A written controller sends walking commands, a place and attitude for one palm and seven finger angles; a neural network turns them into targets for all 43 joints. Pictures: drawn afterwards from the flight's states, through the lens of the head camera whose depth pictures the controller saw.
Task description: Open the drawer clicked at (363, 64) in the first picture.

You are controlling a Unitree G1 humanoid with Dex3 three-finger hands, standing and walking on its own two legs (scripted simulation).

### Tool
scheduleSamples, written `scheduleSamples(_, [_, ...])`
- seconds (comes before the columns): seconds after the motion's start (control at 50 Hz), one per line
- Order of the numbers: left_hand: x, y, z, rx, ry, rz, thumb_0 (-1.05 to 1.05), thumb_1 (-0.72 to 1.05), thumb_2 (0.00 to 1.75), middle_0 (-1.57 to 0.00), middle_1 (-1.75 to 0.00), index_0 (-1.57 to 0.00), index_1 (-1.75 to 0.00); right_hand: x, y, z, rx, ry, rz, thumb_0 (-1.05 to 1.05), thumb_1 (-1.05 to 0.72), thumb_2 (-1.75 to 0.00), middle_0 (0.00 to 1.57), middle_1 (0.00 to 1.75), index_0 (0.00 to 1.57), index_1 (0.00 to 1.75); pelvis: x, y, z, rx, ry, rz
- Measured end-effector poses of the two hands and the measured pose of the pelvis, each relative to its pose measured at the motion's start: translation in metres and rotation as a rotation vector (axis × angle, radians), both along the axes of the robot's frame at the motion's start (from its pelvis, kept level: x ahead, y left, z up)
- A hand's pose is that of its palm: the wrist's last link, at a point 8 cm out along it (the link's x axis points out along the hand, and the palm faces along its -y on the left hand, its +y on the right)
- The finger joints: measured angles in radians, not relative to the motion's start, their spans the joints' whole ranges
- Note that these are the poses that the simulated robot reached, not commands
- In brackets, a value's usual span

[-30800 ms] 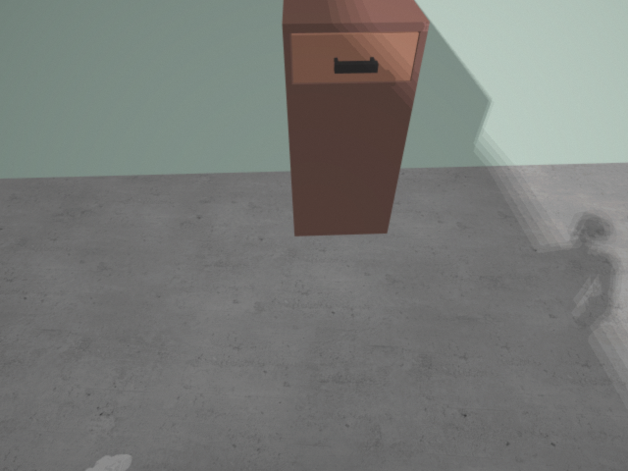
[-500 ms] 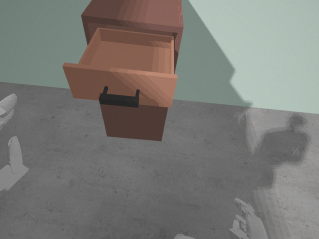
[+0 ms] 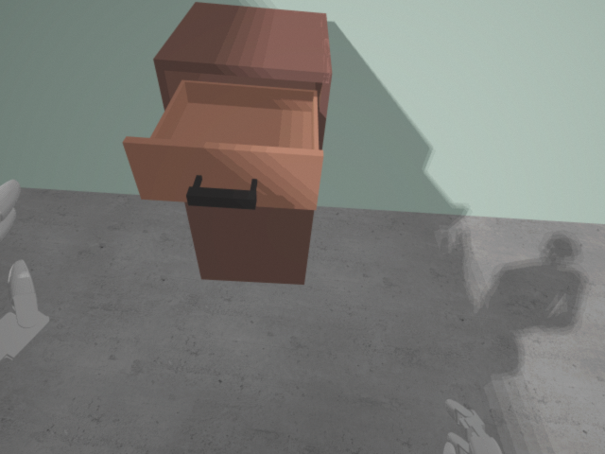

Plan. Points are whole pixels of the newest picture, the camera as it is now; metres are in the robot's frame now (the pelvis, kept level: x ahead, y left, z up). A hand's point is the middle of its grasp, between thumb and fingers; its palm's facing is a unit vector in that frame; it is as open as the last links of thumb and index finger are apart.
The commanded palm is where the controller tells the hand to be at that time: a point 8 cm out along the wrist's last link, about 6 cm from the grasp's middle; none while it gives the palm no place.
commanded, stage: stop stepping back and stand still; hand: left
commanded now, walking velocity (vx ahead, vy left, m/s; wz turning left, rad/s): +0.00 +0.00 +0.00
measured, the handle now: (224, 190) +0.57 +0.17 +0.01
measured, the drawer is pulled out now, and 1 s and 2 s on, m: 0.30 0.30 0.30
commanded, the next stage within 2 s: let the arm hang, fingers relaxed in 0.08 s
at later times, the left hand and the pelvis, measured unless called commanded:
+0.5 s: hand out of the picture +0.04 +0.16 -0.17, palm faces -0.04 -0.98 -0.19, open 7.4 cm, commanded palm none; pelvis -0.01 -0.02 -0.01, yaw +3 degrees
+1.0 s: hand out of the picture +0.03 +0.26 -0.14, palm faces +0.03 -0.93 -0.37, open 7.4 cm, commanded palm none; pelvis -0.02 +0.00 +0.01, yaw +2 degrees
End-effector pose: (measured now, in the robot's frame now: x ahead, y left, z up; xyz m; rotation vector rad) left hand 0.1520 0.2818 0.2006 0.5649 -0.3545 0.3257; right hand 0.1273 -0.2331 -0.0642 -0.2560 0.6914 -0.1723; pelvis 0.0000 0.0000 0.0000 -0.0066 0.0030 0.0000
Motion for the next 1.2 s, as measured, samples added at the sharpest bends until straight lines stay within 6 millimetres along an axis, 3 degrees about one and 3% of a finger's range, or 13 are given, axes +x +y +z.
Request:
scheduleSamples(0.18, [0.008,-0.011,-0.008,-0.048,0.055,-0.01,0.01,0.89,0.9,-0.21,-0.3,-0.22,-0.3,0.017,-0.001,-0.009,0.04,0.025,0.018,0.02,-0.9,-0.9,0.2,0.3,0.2,0.3,0.005,-0.003,0.0,-0.01,0.008,0.002])
scheduleSamples(0.2, [0.011,-0.01,-0.017,-0.036,0.084,-0.014,0.01,0.89,0.9,-0.21,-0.3,-0.21,-0.3,0.019,-0.003,-0.011,0.043,0.027,0.03,0.02,-0.9,-0.9,0.2,0.3,0.2,0.3,0.006,-0.002,0.0,-0.01,0.015,0.009])
scheduleSamples(0.24, [0.026,0.0,-0.062,-0.07,0.265,0.002,0.0,0.89,0.9,-0.21,-0.3,-0.21,-0.3,0.021,-0.009,-0.024,0.046,0.068,0.051,0.02,-0.9,-0.9,0.2,0.3,0.2,0.3,0.005,0.002,-0.004,-0.005,0.023,0.016])
scheduleSamples(0.28, [0.034,0.007,-0.127,-0.16,0.528,0.057,0.0,0.89,0.9,-0.2,-0.3,-0.21,-0.3,0.019,-0.017,-0.037,0.048,0.119,0.04,0.01,-0.9,-0.9,0.2,0.3,0.2,0.3,0.002,0.004,-0.008,0.01,0.023,0.019])
scheduleSamples(0.32, [0.026,0.004,-0.191,-0.241,0.794,0.11,0.0,0.9,0.9,-0.2,-0.3,-0.2,-0.3,0.012,-0.025,-0.048,0.046,0.163,0.026,0.01,-0.9,-0.9,0.2,0.3,0.2,0.3,-0.002,0.002,-0.012,0.031,0.016,0.021])
scheduleSamples(0.4, [-0.029,-0.029,-0.286,-0.362,1.198,0.144,0.01,0.91,0.9,-0.2,-0.3,-0.2,-0.3,-0.016,-0.042,-0.063,0.037,0.27,-0.002,0.01,-0.91,-0.9,0.2,0.3,0.2,0.3,-0.009,-0.01,-0.017,0.047,-0.015,0.022])
scheduleSamples(0.5, [-0.118,-0.068,-0.336,-0.533,1.506,0.173,0.01,0.91,0.9,-0.2,-0.3,-0.21,-0.3,-0.061,-0.057,-0.063,-0.008,0.485,-0.035,0.01,-0.91,-0.9,0.2,0.3,0.2,0.3,-0.011,-0.016,-0.009,0.015,-0.031,0.045])
scheduleSamples(0.6, [-0.18,-0.06,-0.349,-0.62,1.661,0.295,0.01,0.92,0.9,-0.21,-0.3,-0.21,-0.3,-0.094,-0.058,-0.059,-0.051,0.612,-0.057,0.01,-0.91,-0.9,0.2,0.3,0.2,0.3,-0.013,-0.013,-0.006,-0.012,-0.033,0.059])
scheduleSamples(0.66, [-0.198,-0.048,-0.345,-0.623,1.696,0.353,0.01,0.92,0.9,-0.21,-0.3,-0.21,-0.3,-0.103,-0.05,-0.056,-0.048,0.652,-0.048,0.01,-0.91,-0.9,0.2,0.3,0.2,0.29,-0.016,-0.011,0.001,-0.007,-0.038,0.051])
scheduleSamples(0.72, [-0.201,-0.033,-0.338,-0.602,1.696,0.388,0.01,0.91,0.9,-0.21,-0.3,-0.21,-0.3,-0.103,-0.04,-0.056,-0.026,0.645,-0.041,0.01,-0.91,-0.9,0.2,0.3,0.2,0.3,-0.02,-0.008,0.005,-0.004,-0.039,0.046])
scheduleSamples(0.8, [-0.189,-0.011,-0.328,-0.554,1.647,0.409,0.01,0.91,0.9,-0.2,-0.3,-0.21,-0.3,-0.095,-0.028,-0.059,0.012,0.604,-0.029,0.01,-0.91,-0.9,0.2,0.3,0.2,0.3,-0.024,-0.003,0.008,-0.002,-0.045,0.043])
scheduleSamples(0.96, [-0.14,0.02,-0.304,-0.46,1.498,0.393,0.0,0.91,0.9,-0.2,-0.3,-0.2,-0.3,-0.076,-0.022,-0.061,0.047,0.526,-0.02,0.01,-0.91,-0.9,0.2,0.3,0.2,0.3,-0.025,0.003,0.011,0.007,-0.051,0.037])
scheduleSamples(1.2, [-0.09,0.023,-0.295,-0.407,1.432,0.325,0.0,0.91,0.9,-0.2,-0.3,-0.2,-0.3,-0.079,-0.052,-0.051,-0.011,0.539,-0.072,0.01,-0.91,-0.9,0.2,0.3,0.2,0.3,-0.018,0.005,0.014,0.012,-0.046,0.027])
